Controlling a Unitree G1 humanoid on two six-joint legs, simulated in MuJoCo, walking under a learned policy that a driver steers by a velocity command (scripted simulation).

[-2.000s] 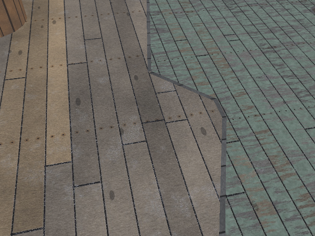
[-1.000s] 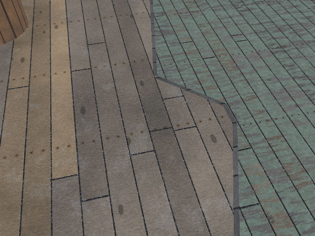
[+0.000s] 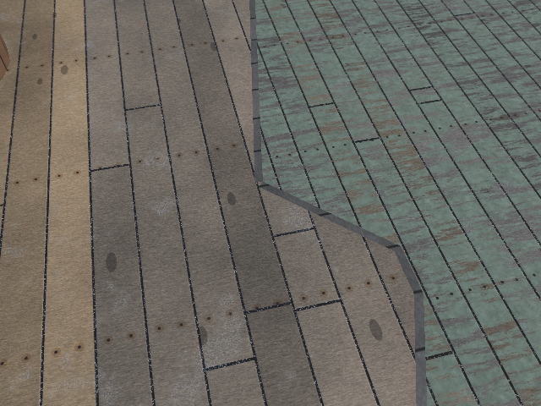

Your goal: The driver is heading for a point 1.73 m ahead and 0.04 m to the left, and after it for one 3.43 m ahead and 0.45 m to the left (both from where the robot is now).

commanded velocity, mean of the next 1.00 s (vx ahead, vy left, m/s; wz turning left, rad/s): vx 0.50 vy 0.00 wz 0.00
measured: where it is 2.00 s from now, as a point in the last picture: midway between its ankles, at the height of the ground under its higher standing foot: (291, 178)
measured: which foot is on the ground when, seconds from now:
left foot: down 0.00-0.42, up 0.44-0.96, down 0.98-1.00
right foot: up 0.00-0.40, down 0.42-0.98, up 1.00-1.00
